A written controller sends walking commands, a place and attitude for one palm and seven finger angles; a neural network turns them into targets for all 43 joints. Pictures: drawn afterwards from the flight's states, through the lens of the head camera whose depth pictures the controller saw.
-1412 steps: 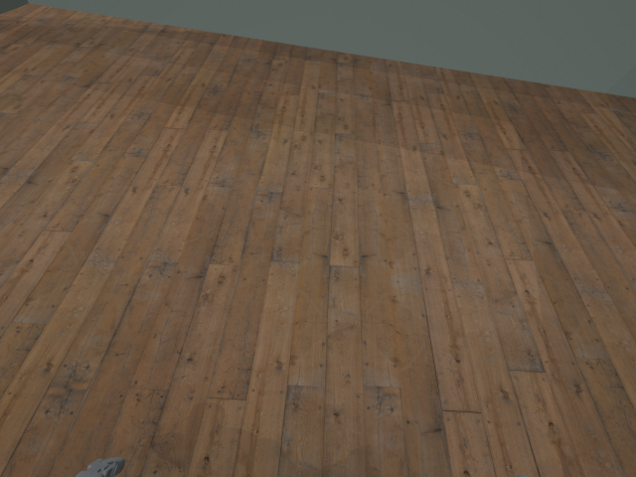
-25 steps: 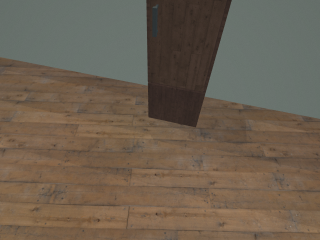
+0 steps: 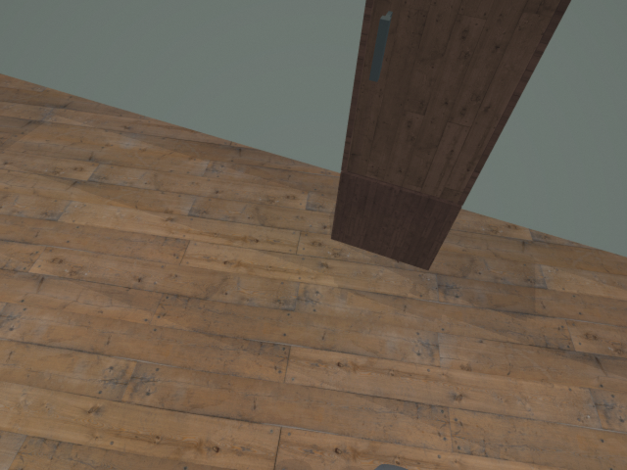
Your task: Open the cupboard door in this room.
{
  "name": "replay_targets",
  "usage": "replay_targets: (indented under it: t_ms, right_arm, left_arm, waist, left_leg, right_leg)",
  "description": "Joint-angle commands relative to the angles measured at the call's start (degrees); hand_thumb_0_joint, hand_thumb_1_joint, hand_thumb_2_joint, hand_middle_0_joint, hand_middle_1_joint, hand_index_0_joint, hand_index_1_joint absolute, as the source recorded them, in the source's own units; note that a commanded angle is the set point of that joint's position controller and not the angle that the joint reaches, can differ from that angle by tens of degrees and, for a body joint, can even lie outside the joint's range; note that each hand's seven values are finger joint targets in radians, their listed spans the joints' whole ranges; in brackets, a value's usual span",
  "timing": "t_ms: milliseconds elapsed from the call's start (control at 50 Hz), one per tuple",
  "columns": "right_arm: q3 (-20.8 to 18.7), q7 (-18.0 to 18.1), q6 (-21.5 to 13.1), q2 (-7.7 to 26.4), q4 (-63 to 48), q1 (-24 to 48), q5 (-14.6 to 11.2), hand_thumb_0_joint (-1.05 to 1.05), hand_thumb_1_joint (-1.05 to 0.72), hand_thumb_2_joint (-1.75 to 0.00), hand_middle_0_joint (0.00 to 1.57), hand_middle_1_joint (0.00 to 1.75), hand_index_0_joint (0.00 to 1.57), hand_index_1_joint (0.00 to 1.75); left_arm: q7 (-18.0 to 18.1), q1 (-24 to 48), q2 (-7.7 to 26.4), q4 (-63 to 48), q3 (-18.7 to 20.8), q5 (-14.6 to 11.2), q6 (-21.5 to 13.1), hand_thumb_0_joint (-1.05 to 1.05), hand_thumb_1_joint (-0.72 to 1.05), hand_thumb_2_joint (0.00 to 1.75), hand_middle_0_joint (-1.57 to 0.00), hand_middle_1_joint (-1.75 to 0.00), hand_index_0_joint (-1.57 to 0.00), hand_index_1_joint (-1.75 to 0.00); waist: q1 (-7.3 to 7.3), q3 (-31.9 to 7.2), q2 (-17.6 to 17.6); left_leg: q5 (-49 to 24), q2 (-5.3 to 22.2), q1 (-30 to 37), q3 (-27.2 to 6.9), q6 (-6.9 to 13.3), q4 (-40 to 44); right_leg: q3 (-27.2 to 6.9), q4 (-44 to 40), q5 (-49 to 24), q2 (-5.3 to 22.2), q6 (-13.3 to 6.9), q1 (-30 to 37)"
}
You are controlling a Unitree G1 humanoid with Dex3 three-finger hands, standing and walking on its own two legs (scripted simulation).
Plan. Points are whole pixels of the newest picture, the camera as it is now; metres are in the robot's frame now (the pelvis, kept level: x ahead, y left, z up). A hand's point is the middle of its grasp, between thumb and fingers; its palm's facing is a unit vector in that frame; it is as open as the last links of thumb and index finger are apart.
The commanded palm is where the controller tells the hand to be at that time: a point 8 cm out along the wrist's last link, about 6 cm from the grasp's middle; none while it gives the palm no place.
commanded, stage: turn to face it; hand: left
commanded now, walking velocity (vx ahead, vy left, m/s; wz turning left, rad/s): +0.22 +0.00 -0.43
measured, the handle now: (381, 46) +0.99 -0.11 +0.06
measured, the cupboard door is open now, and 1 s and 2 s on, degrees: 0 0 0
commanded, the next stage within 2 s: take the last steps up to it in 0.74 s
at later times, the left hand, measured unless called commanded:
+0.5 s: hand (247, 392) +0.26 +0.11 -0.17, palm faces -0.09 -0.97 -0.24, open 7.3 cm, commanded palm none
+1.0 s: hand (209, 386) +0.26 +0.18 -0.16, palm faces -0.19 -0.96 -0.20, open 7.4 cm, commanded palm none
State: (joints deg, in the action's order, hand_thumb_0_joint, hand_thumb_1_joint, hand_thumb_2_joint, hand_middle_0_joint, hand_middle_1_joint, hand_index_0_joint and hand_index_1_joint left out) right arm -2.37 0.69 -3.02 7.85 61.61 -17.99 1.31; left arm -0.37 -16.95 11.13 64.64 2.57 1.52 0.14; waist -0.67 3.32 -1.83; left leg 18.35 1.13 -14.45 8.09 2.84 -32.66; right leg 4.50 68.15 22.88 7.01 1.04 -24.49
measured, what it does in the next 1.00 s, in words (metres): walks ahead, turning right: right foot, then left foot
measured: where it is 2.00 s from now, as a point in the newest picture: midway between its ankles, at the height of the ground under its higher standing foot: (362, 410)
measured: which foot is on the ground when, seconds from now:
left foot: down 0.00-0.34, up 0.36-0.82, down 0.84-1.00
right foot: up 0.00-0.32, down 0.34-0.86, up 0.88-1.00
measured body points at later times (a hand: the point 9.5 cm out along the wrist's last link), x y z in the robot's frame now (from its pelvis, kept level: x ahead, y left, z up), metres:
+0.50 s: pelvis +0.15 -0.06 -0.01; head +0.21 -0.09 +0.44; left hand +0.26 +0.16 -0.15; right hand +0.16 -0.29 -0.17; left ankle +0.10 +0.09 -0.64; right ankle +0.23 -0.14 -0.73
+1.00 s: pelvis +0.18 -0.01 +0.01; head +0.19 +0.00 +0.46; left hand +0.27 +0.23 -0.15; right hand +0.16 -0.25 -0.13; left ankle +0.20 +0.09 -0.73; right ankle +0.15 -0.14 -0.66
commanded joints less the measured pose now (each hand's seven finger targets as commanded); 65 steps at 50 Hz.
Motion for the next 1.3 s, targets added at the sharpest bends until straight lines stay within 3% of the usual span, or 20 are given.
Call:
replay_targets:
  t_ms: [0, 200, 260, 300, 320, 340, 420, 480, 700, 780, 800, 820, 840, 900, 1000, 1100, 1180, 1240, 1260, 1280]
  right_arm:
    - [-1.45, 0.88, -1.86, 7.68, 0.37, -7.39, -0.48, 0.00, -0.90, -0.90, 0.20, 0.30, 0.20, 0.30]
    - [-1.58, 1.60, -1.09, 7.01, 1.94, -7.68, -0.08, 0.00, -0.90, -0.90, 0.20, 0.30, 0.20, 0.30]
    - [-2.39, 1.77, -0.21, 8.94, 1.40, -6.16, -0.50, 0.00, -0.90, -0.90, 0.20, 0.30, 0.20, 0.30]
    - [-2.60, 1.44, 0.38, 8.71, 0.22, -5.14, -0.99, 0.00, -0.90, -0.90, 0.20, 0.30, 0.20, 0.30]
    - [-2.10, 1.11, 0.41, 5.06, -1.27, -6.74, -1.66, 0.00, -0.90, -0.90, 0.20, 0.30, 0.20, 0.30]
    - [-1.81, 1.61, 1.30, 5.47, -2.59, -5.63, -2.12, 0.00, -0.90, -0.90, 0.20, 0.30, 0.20, 0.30]
    - [-1.63, 0.89, 3.43, 5.27, -3.11, 0.39, -0.52, 0.00, -0.90, -0.90, 0.20, 0.30, 0.20, 0.30]
    - [-1.34, 0.62, 4.50, 5.07, -3.53, -0.69, -0.12, 0.00, -0.90, -0.90, 0.20, 0.30, 0.20, 0.30]
    - [-0.92, 0.55, 3.92, 7.39, -8.22, 8.48, -0.78, 0.00, -0.90, -0.90, 0.20, 0.30, 0.20, 0.30]
    - [-0.79, 0.98, 2.78, 7.35, -6.08, 1.18, -1.12, 0.00, -0.90, -0.90, 0.20, 0.30, 0.20, 0.30]
    - [-1.07, 1.24, 2.41, 9.35, -5.84, 0.19, -0.97, 0.00, -0.90, -0.90, 0.20, 0.30, 0.20, 0.30]
    - [-1.76, 1.27, 2.28, 13.23, -6.73, 0.48, -0.19, 0.00, -0.90, -0.90, 0.20, 0.30, 0.20, 0.30]
    - [-2.05, 1.39, 2.97, 15.64, -8.44, 3.24, 0.04, 0.00, -0.90, -0.90, 0.20, 0.30, 0.20, 0.30]
    - [-1.11, 1.70, 2.41, 12.37, -9.50, 8.17, 0.41, 0.00, -0.90, -0.90, 0.20, 0.30, 0.20, 0.30]
    - [-1.53, 1.48, 0.38, 10.71, -5.92, -2.14, 0.11, 0.00, -0.90, -0.90, 0.20, 0.30, 0.20, 0.30]
    - [-2.07, 1.36, -0.16, 10.15, -2.10, -9.57, 0.66, 0.00, -0.90, -0.90, 0.20, 0.30, 0.20, 0.30]
    - [-2.33, 0.82, 0.44, 10.76, -0.64, -8.81, 0.92, 0.00, -0.90, -0.90, 0.20, 0.30, 0.20, 0.30]
    - [-2.16, 0.40, 0.77, 10.03, 0.14, -6.34, 0.38, 0.00, -0.90, -0.90, 0.20, 0.30, 0.20, 0.30]
    - [-1.75, 0.02, 0.49, 8.19, -0.12, -5.66, -0.23, 0.00, -0.90, -0.90, 0.20, 0.30, 0.20, 0.30]
    - [-0.47, -0.38, 0.12, 3.49, -2.15, -4.29, -0.73, 0.00, -0.90, -0.90, 0.20, 0.30, 0.20, 0.30]
  left_arm:
    - [0.07, -0.69, 0.38, -4.12, -0.02, 0.17, -1.49, 0.00, 0.90, 0.90, -0.20, -0.30, -0.20, -0.30]
    - [-0.19, 8.72, -0.86, -9.50, 0.43, -0.51, -0.84, 0.00, 0.90, 0.90, -0.20, -0.30, -0.20, -0.30]
    - [0.07, 1.28, 1.09, -8.13, 1.10, -0.19, -1.27, 0.00, 0.90, 0.90, -0.20, -0.30, -0.20, -0.30]
    - [0.50, -9.16, 6.14, -5.34, 2.44, 0.37, -2.50, 0.00, 0.90, 0.90, -0.20, -0.30, -0.20, -0.30]
    - [1.17, -13.11, 11.98, -4.52, 3.72, 0.35, -3.32, 0.00, 0.90, 0.90, -0.20, -0.30, -0.20, -0.30]
    - [1.66, -11.68, 13.14, -4.88, 3.53, -1.35, -3.09, 0.00, 0.90, 0.90, -0.20, -0.30, -0.20, -0.30]
    - [2.40, 3.11, 7.26, -9.27, 2.46, -1.02, -1.80, 0.00, 0.90, 0.90, -0.20, -0.30, -0.20, -0.30]
    - [2.33, 5.48, 7.41, -10.14, 2.61, -0.27, -1.65, 0.00, 0.90, 0.90, -0.20, -0.30, -0.20, -0.30]
    - [1.19, 2.00, 10.18, -9.81, 3.24, 0.26, -0.37, 0.00, 0.90, 0.90, -0.20, -0.30, -0.20, -0.30]
    - [1.37, 4.88, 9.92, -10.32, 3.12, -0.47, 0.32, 0.00, 0.90, 0.90, -0.20, -0.30, -0.20, -0.30]
    - [1.24, 4.45, 7.91, -10.76, 2.54, -0.86, 0.59, 0.00, 0.90, 0.90, -0.20, -0.30, -0.20, -0.30]
    - [0.89, 3.82, 4.91, -11.41, 1.89, -1.31, 0.74, 0.00, 0.90, 0.90, -0.20, -0.30, -0.20, -0.30]
    - [0.67, 4.84, 5.10, -11.68, 1.94, -0.98, 1.00, 0.00, 0.90, 0.90, -0.20, -0.30, -0.20, -0.30]
    - [-0.24, 1.95, 6.29, -9.81, 3.51, 0.38, 2.16, 0.00, 0.90, 0.90, -0.20, -0.30, -0.20, -0.30]
    - [-1.04, 3.01, 4.37, -9.20, 2.48, 0.24, 0.39, 0.00, 0.90, 0.90, -0.20, -0.30, -0.20, -0.30]
    - [-1.52, 9.75, 2.53, -10.46, 1.28, -0.10, -0.28, 0.00, 0.90, 0.90, -0.20, -0.30, -0.20, -0.30]
    - [-1.75, 10.78, 0.98, -9.78, 0.54, -0.51, -1.13, 0.00, 0.90, 0.90, -0.20, -0.30, -0.20, -0.30]
    - [-1.41, 2.25, 2.55, -5.91, 1.00, -0.62, -2.04, 0.00, 0.90, 0.90, -0.20, -0.30, -0.20, -0.30]
    - [-0.91, -3.78, 5.36, -3.70, 1.60, -0.50, -2.74, 0.00, 0.90, 0.90, -0.20, -0.30, -0.20, -0.30]
    - [-0.01, -11.30, 12.28, -1.42, 3.15, -0.15, -3.33, 0.00, 0.90, 0.90, -0.20, -0.30, -0.20, -0.30]
  waist:
    - [0.40, -0.16, 3.86]
    - [-0.51, 4.03, 9.56]
    - [2.51, -0.04, 9.35]
    - [7.33, -6.27, 1.36]
    - [7.41, -12.59, -12.91]
    - [5.72, -13.83, -10.77]
    - [1.72, -4.82, -1.96]
    - [0.14, -7.50, -1.90]
    - [3.13, -4.98, -5.43]
    - [-0.67, -6.39, -3.61]
    - [-0.79, -6.13, 2.53]
    - [-1.03, -3.54, 15.95]
    - [-0.68, 0.31, 18.07]
    - [2.67, 3.26, 11.03]
    - [-0.44, 0.00, 8.99]
    - [-3.25, 1.04, 9.49]
    - [-3.09, 1.26, 13.13]
    - [1.64, -1.60, 9.49]
    - [4.56, -4.59, 3.64]
    - [7.66, -7.48, -13.45]
  left_leg:
    - [-16.21, 15.15, 8.03, -13.26, 5.03, 21.03]
    - [-45.09, 14.78, 12.84, 0.39, 3.53, 13.52]
    - [-50.41, 15.52, 13.13, 1.27, 2.01, 3.16]
    - [-35.14, 11.24, 5.87, 3.45, -2.07, -16.91]
    - [7.91, 1.05, -8.73, 3.20, -5.01, -36.13]
    - [18.16, 0.63, -9.43, -5.14, -5.16, -43.89]
    - [6.36, 4.96, -10.13, -9.08, -5.22, -41.16]
    - [5.20, 4.37, -8.35, -7.71, -5.90, -32.26]
    - [7.04, 1.36, -6.13, -7.02, -5.57, -11.19]
    - [-2.86, 0.85, 8.47, -5.80, -4.75, 7.71]
    - [-1.52, 4.85, 13.45, -9.53, -3.47, 12.91]
    - [3.98, 16.20, 12.27, -24.25, 0.53, 19.89]
    - [7.58, 23.30, 2.86, -29.23, 4.30, 24.25]
    - [11.23, 17.30, -3.85, -21.56, 3.28, 25.79]
    - [0.28, 15.29, 11.53, -15.60, 3.53, 22.70]
    - [-10.24, 18.87, 15.87, -15.10, 6.57, 21.26]
    - [-11.71, 17.08, 10.12, -10.83, 4.95, 18.72]
    - [-6.82, 12.81, 0.90, -6.99, 0.56, 10.41]
    - [-4.24, 9.92, -7.30, -3.21, -1.70, 2.29]
    - [9.71, 3.52, -20.51, 2.88, -4.07, -12.84]
  right_leg:
    - [-2.59, 0.75, -8.57, 0.99, 0.76, -11.34]
    - [2.39, -25.81, -12.87, -3.24, -0.47, -7.05]
    - [3.42, -31.80, -15.54, -5.44, -1.76, 3.97]
    - [-0.58, -39.53, -34.11, -1.22, -3.71, 20.33]
    - [-24.12, -39.58, -63.85, 14.49, -11.72, 31.43]
    - [-27.00, -42.90, -71.25, 19.21, -17.21, 27.94]
    - [-19.17, -50.61, -30.66, 10.48, -12.69, 9.40]
    - [-15.42, -51.46, -25.25, 7.56, -10.98, 8.60]
    - [-21.55, -53.24, -15.27, 5.98, -11.94, 10.32]
    - [-19.45, -49.37, -9.89, 2.88, -7.77, 4.09]
    - [-16.73, -45.74, -4.14, -0.64, -5.19, -1.59]
    - [-10.29, -35.23, 1.28, -7.33, -2.19, -8.23]
    - [-6.04, -24.90, 5.63, -8.32, -0.51, -7.26]
    - [-7.70, -6.93, -1.04, -7.57, 0.36, -5.89]
    - [-5.63, -4.05, -6.07, -5.04, 1.21, -14.40]
    - [-3.26, -16.39, -2.42, -1.80, 1.28, -13.28]
    - [1.58, -30.13, 0.42, -3.19, 0.56, -1.73]
    - [4.08, -43.09, -8.95, -5.70, -0.57, 16.78]
    - [-1.37, -45.92, -9.22, -0.92, -2.32, 28.77]
    - [-18.44, -50.96, -4.84, 13.02, -7.12, 38.35]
